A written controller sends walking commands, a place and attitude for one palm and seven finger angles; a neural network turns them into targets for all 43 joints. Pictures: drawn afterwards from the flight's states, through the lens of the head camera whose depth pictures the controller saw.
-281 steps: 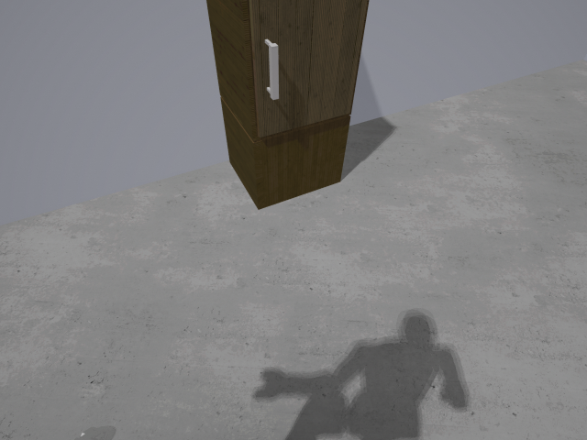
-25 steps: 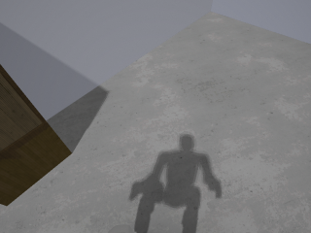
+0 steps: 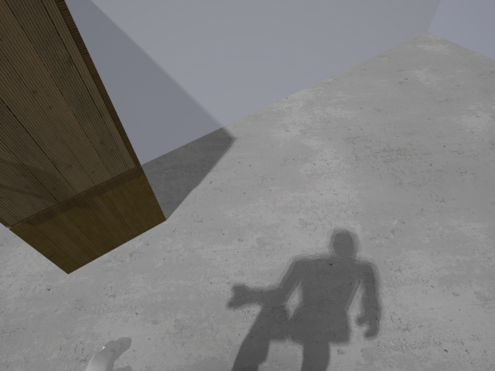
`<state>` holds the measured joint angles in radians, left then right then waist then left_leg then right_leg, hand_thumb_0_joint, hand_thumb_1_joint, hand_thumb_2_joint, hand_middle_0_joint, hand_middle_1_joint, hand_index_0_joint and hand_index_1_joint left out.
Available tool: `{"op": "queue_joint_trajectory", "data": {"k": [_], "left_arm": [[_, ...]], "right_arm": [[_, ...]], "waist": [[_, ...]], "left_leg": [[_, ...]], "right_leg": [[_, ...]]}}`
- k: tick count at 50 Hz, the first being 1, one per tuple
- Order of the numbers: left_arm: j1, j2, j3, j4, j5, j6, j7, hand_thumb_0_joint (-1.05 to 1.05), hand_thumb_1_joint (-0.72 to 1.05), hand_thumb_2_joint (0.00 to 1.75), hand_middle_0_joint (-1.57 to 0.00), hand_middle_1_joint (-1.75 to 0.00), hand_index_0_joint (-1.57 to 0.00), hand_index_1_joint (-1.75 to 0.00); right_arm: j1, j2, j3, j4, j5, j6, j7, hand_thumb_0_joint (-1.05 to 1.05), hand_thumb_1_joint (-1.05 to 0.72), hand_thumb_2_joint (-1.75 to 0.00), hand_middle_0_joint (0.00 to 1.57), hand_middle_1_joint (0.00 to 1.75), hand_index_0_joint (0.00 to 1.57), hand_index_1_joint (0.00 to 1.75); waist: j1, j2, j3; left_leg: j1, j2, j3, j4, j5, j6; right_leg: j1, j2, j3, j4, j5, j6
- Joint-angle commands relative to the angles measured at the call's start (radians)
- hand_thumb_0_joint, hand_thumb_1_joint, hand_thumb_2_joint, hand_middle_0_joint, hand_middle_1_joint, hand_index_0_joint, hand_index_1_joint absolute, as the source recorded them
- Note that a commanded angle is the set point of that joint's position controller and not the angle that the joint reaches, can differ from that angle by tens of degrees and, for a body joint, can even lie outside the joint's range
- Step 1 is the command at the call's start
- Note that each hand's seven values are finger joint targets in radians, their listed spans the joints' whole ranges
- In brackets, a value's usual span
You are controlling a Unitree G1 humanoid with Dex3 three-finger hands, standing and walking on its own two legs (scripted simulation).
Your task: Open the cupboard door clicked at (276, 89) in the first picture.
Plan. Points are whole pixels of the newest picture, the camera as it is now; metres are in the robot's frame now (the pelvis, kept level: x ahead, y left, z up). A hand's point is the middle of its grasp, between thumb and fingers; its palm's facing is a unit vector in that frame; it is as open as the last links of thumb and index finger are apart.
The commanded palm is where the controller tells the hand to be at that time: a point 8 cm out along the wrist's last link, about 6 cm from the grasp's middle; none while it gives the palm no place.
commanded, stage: turn to face it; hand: left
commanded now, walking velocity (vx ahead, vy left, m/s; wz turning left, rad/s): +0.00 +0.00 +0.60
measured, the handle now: out of the picture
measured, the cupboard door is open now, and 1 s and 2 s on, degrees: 0 0 0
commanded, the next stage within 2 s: take the last steps up to it in 0.96 s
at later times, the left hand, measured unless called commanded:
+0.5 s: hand out of the picture -0.06 +0.25 -0.18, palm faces +0.36 -0.89 -0.27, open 7.4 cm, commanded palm none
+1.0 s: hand out of the picture -0.05 +0.19 -0.13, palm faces +0.53 -0.80 -0.27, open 7.4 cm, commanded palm none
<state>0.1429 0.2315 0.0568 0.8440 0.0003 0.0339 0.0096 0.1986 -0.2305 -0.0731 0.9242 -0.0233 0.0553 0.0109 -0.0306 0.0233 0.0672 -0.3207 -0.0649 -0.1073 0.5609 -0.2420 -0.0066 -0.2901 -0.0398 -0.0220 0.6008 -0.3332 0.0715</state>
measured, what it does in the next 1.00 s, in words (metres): steps on the spot, turning left: left foot, then right foot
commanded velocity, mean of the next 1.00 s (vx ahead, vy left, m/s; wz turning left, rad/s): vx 0.00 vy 0.00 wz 0.45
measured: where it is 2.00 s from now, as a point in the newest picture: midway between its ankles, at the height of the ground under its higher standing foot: outside the picture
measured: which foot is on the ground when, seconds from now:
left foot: down 0.00-0.00, up 0.02-0.42, down 0.44-0.86, up 0.88-1.00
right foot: down 0.00-0.44, up 0.46-0.82, down 0.84-1.00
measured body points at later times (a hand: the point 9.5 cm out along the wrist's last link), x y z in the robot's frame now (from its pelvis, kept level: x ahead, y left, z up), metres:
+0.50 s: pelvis -0.03 +0.02 -0.01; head +0.00 +0.05 +0.44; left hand -0.08 +0.30 -0.16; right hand +0.17 -0.20 -0.13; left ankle -0.05 +0.13 -0.73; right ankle +0.00 -0.12 -0.70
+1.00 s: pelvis -0.02 -0.02 +0.01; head +0.01 -0.04 +0.46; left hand -0.08 +0.23 -0.11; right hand +0.16 -0.20 -0.16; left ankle -0.11 +0.10 -0.65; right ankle +0.03 -0.09 -0.73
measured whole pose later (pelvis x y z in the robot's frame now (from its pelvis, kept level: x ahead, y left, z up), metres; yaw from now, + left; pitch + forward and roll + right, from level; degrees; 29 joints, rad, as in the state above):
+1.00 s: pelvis -0.02 -0.02 +0.01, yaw +32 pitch -2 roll +2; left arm 0.22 0.16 0.02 0.90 0.02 0.02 0.01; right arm 0.20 -0.24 -0.08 0.97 -0.02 0.08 0.01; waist -0.01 0.05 0.06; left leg -0.47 -0.03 -0.04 1.11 -0.40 -0.04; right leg -0.23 -0.06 -0.12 0.54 -0.28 -0.03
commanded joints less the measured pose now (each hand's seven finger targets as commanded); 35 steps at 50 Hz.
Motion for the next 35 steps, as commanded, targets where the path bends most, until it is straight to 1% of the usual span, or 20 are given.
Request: {"op": "queue_joint_trajectory", "data": {"k": [1, 2, 4, 5, 6, 11, 16, 18, 19, 20, 21, 22, 23, 24, 25, 26, 27, 28, 32, 35], "left_arm": [[0.133, 0.262, 0.057, -0.056, 0.021, -0.037, 0.029, 0.00, 0.90, 0.90, -0.20, -0.30, -0.20, -0.30], [0.094, 0.225, 0.053, -0.061, 0.019, -0.038, 0.031, 0.00, 0.90, 0.90, -0.20, -0.30, -0.20, -0.30], [-0.011, 0.161, 0.033, -0.081, 0.018, -0.036, 0.030, 0.00, 0.90, 0.90, -0.20, -0.30, -0.20, -0.30], [-0.017, 0.146, 0.027, -0.082, 0.021, -0.041, 0.028, 0.00, 0.90, 0.90, -0.20, -0.30, -0.20, -0.30], [-0.002, 0.141, 0.025, -0.079, 0.021, -0.044, 0.028, 0.00, 0.90, 0.90, -0.20, -0.30, -0.20, -0.30], [0.101, 0.176, 0.032, -0.031, 0.027, -0.039, 0.026, 0.00, 0.90, 0.90, -0.20, -0.30, -0.20, -0.30], [0.131, 0.214, 0.048, -0.009, 0.032, -0.029, 0.022, 0.00, 0.90, 0.90, -0.20, -0.30, -0.20, -0.30], [0.122, 0.222, 0.054, 0.000, 0.030, -0.025, 0.020, 0.00, 0.90, 0.90, -0.20, -0.30, -0.20, -0.30], [0.118, 0.217, 0.055, 0.007, 0.026, -0.021, 0.018, 0.00, 0.90, 0.90, -0.20, -0.30, -0.20, -0.30], [0.114, 0.208, 0.057, 0.004, 0.018, -0.015, 0.015, 0.00, 0.90, 0.90, -0.20, -0.30, -0.20, -0.30], [0.121, 0.161, 0.051, -0.023, 0.010, -0.008, 0.007, 0.00, 0.90, 0.90, -0.20, -0.30, -0.20, -0.30], [0.058, 0.099, 0.027, -0.072, 0.012, -0.006, 0.003, 0.00, 0.90, 0.90, -0.20, -0.30, -0.20, -0.30], [0.008, 0.118, 0.026, -0.084, 0.021, 0.003, 0.008, 0.00, 0.90, 0.90, -0.20, -0.30, -0.20, -0.30], [-0.008, 0.102, 0.028, -0.067, 0.018, 0.002, 0.014, 0.00, 0.90, 0.90, -0.20, -0.30, -0.20, -0.30], [-0.018, 0.118, 0.033, -0.049, 0.015, 0.001, 0.010, 0.00, 0.90, 0.90, -0.20, -0.30, -0.20, -0.30], [0.006, 0.120, 0.036, -0.032, 0.015, 0.000, 0.004, 0.00, 0.90, 0.90, -0.20, -0.30, -0.20, -0.30], [0.037, 0.118, 0.035, -0.014, 0.016, 0.000, 0.001, 0.00, 0.90, 0.90, -0.20, -0.30, -0.20, -0.30], [0.060, 0.116, 0.035, -0.004, 0.016, 0.001, 0.000, 0.00, 0.90, 0.90, -0.20, -0.30, -0.20, -0.30], [0.037, 0.105, 0.028, -0.012, 0.013, 0.003, 0.004, 0.00, 0.90, 0.90, -0.20, -0.30, -0.20, -0.30], [0.033, 0.093, 0.022, -0.020, 0.012, 0.000, 0.006, 0.00, 0.90, 0.90, -0.20, -0.30, -0.20, -0.30]], "right_arm": [[-0.037, -0.126, -0.045, -0.127, 0.007, -0.024, -0.002, 0.00, -0.90, -0.90, 0.20, 0.30, 0.20, 0.30], [-0.056, -0.139, -0.051, -0.113, 0.001, -0.013, 0.001, 0.00, -0.90, -0.90, 0.20, 0.30, 0.20, 0.30], [-0.015, -0.122, -0.049, -0.074, 0.001, -0.002, 0.015, 0.00, -0.90, -0.90, 0.20, 0.30, 0.20, 0.30], [-0.004, -0.106, -0.043, -0.065, 0.000, 0.000, 0.021, 0.00, -0.90, -0.90, 0.20, 0.30, 0.20, 0.30], [0.004, -0.100, -0.039, -0.061, 0.001, 0.002, 0.023, 0.00, -0.90, -0.90, 0.20, 0.30, 0.20, 0.30], [-0.083, -0.089, -0.028, -0.077, 0.005, 0.008, 0.025, 0.00, -0.90, -0.90, 0.20, 0.30, 0.20, 0.30], [-0.123, -0.081, -0.012, -0.092, 0.013, -0.008, 0.024, 0.00, -0.90, -0.90, 0.20, 0.30, 0.20, 0.30], [-0.084, -0.085, -0.010, -0.088, 0.015, -0.017, 0.020, 0.00, -0.90, -0.90, 0.20, 0.30, 0.20, 0.30], [-0.057, -0.096, -0.013, -0.083, 0.013, -0.021, 0.019, 0.00, -0.90, -0.90, 0.20, 0.30, 0.20, 0.30], [-0.006, -0.127, -0.022, -0.072, 0.010, -0.029, 0.019, 0.00, -0.90, -0.90, 0.20, 0.30, 0.20, 0.30], [0.053, -0.231, -0.045, -0.068, 0.003, -0.038, 0.015, 0.00, -0.90, -0.90, 0.20, 0.30, 0.20, 0.30], [0.112, -0.326, -0.066, -0.058, 0.006, -0.036, 0.008, 0.00, -0.90, -0.90, 0.20, 0.30, 0.20, 0.30], [0.146, -0.309, -0.063, -0.036, 0.006, -0.038, -0.001, 0.00, -0.90, -0.90, 0.20, 0.30, 0.20, 0.30], [0.121, -0.292, -0.057, -0.038, 0.006, -0.040, -0.013, 0.00, -0.90, -0.90, 0.20, 0.30, 0.20, 0.30], [0.057, -0.251, -0.046, -0.054, 0.003, -0.039, -0.018, 0.00, -0.90, -0.90, 0.20, 0.30, 0.20, 0.30], [-0.005, -0.216, -0.034, -0.070, 0.002, -0.041, -0.019, 0.00, -0.90, -0.90, 0.20, 0.30, 0.20, 0.30], [-0.036, -0.203, -0.026, -0.080, 0.002, -0.044, -0.018, 0.00, -0.90, -0.90, 0.20, 0.30, 0.20, 0.30], [-0.050, -0.203, -0.024, -0.085, 0.004, -0.045, -0.018, 0.00, -0.90, -0.90, 0.20, 0.30, 0.20, 0.30], [-0.016, -0.198, -0.028, -0.074, 0.002, -0.040, -0.016, 0.00, -0.90, -0.90, 0.20, 0.30, 0.20, 0.30], [-0.013, -0.199, -0.030, -0.069, 0.000, -0.034, -0.015, 0.00, -0.90, -0.90, 0.20, 0.30, 0.20, 0.30]], "waist": [[0.075, -0.303, -0.143], [0.065, -0.289, -0.095], [0.001, -0.149, -0.033], [0.000, -0.157, -0.028], [0.004, -0.181, -0.041], [0.059, -0.209, -0.041], [0.084, -0.244, -0.082], [0.064, -0.242, -0.112], [0.047, -0.222, -0.119], [0.014, -0.145, -0.142], [-0.020, 0.101, -0.180], [-0.055, 0.313, -0.156], [-0.068, 0.194, -0.165], [-0.054, 0.235, -0.175], [-0.040, 0.214, -0.118], [-0.006, 0.161, -0.088], [0.014, 0.134, -0.090], [0.021, 0.140, -0.093], [0.001, 0.112, -0.088], [0.000, 0.128, -0.093]], "left_leg": [[-0.270, 0.012, 0.031, 0.430, -0.352, -0.031], [-0.257, 0.047, 0.000, 0.556, -0.322, -0.026], [-0.256, 0.082, 0.037, 0.666, -0.188, -0.042], [-0.247, 0.087, 0.064, 0.667, -0.151, -0.053], [-0.247, 0.089, 0.081, 0.655, -0.139, -0.062], [-0.214, 0.096, 0.144, 0.472, -0.184, -0.078], [-0.112, 0.094, 0.205, 0.243, -0.224, -0.060], [-0.041, 0.087, 0.226, 0.114, -0.178, -0.047], [0.033, 0.086, 0.230, 0.013, -0.100, -0.040], [0.166, 0.097, 0.214, -0.126, 0.036, -0.027], [0.331, 0.278, -0.045, -0.188, 0.249, 0.057], [0.349, 0.490, -0.288, -0.221, 0.582, 0.187], [0.325, 0.498, -0.279, -0.206, 0.535, 0.226], [0.302, 0.449, -0.252, -0.194, 0.492, 0.211], [0.222, 0.399, -0.193, -0.210, 0.411, 0.197], [0.175, 0.344, -0.137, -0.220, 0.372, 0.173], [0.164, 0.310, -0.100, -0.219, 0.367, 0.158], [0.157, 0.292, -0.079, -0.224, 0.357, 0.152], [0.162, 0.291, -0.129, -0.237, 0.304, 0.174], [0.164, 0.291, -0.161, -0.227, 0.293, 0.182]], "right_leg": [[0.223, -0.470, 0.385, -0.344, 0.212, -0.209], [0.124, -0.429, 0.354, -0.351, 0.180, -0.222], [0.079, -0.327, 0.168, -0.311, 0.209, -0.192], [0.084, -0.290, 0.089, -0.290, 0.267, -0.174], [0.110, -0.282, 0.052, -0.282, 0.308, -0.172], [0.186, -0.304, -0.012, -0.266, 0.394, -0.183], [0.216, -0.343, -0.053, -0.201, 0.491, -0.193], [0.217, -0.346, -0.082, -0.139, 0.515, -0.171], [0.184, -0.338, -0.115, -0.087, 0.473, -0.140], [0.094, -0.315, -0.152, 0.018, 0.401, -0.092], [-0.117, -0.211, -0.197, 0.223, 0.123, -0.018], [-0.319, -0.109, -0.152, 0.416, -0.364, 0.031], [-0.335, -0.112, -0.049, 0.522, -0.322, 0.015], [-0.349, -0.110, -0.011, 0.557, -0.274, 0.015], [-0.328, -0.110, 0.003, 0.577, -0.202, 0.018], [-0.300, -0.105, 0.007, 0.570, -0.130, 0.018], [-0.269, -0.095, -0.001, 0.549, -0.094, 0.019], [-0.247, -0.088, -0.007, 0.524, -0.076, 0.022], [-0.203, -0.055, -0.010, 0.389, -0.093, 0.023], [-0.161, -0.033, -0.013, 0.286, -0.113, 0.016]]}}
